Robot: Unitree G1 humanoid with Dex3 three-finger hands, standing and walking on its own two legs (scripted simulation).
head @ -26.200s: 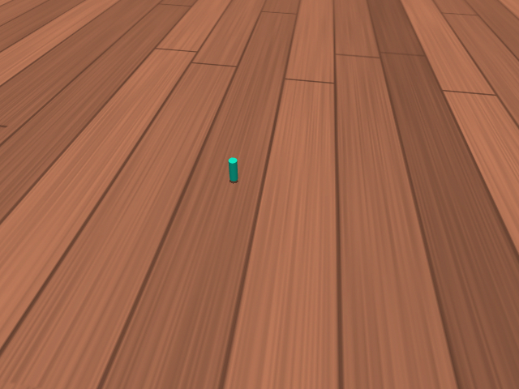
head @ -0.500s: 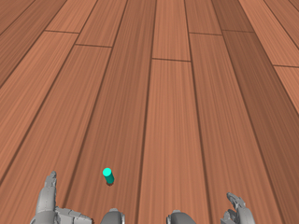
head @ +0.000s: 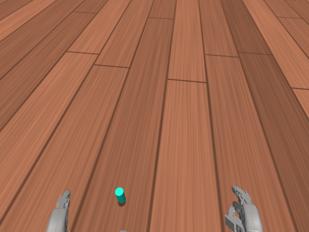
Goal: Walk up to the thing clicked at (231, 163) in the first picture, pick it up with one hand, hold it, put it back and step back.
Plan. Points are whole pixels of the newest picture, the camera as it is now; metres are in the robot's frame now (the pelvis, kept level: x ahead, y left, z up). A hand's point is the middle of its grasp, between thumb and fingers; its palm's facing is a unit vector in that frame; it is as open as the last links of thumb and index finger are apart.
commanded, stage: home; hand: left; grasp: from the side
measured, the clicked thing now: (120, 195) +0.44 +0.19 -0.65
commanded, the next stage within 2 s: stand in 1.26 s
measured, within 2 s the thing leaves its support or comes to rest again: neither
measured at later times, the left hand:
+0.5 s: hand (84, 229) +0.16 +0.18 -0.05, palm faces +0.10 -0.96 -0.28, open 17.4 cm
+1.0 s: hand (84, 228) +0.16 +0.18 -0.05, palm faces +0.10 -0.96 -0.28, open 17.3 cm
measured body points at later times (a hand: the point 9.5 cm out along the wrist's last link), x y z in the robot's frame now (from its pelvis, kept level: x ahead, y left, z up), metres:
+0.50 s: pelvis -0.01 +0.00 +0.00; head +0.01 +0.00 +0.45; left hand +0.15 +0.23 -0.03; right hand +0.15 -0.24 -0.06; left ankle +0.02 +0.13 -0.68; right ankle -0.01 -0.14 -0.68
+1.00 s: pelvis -0.01 +0.00 +0.00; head +0.01 +0.00 +0.45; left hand +0.16 +0.23 -0.03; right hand +0.15 -0.24 -0.07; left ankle +0.02 +0.13 -0.68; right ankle -0.01 -0.14 -0.68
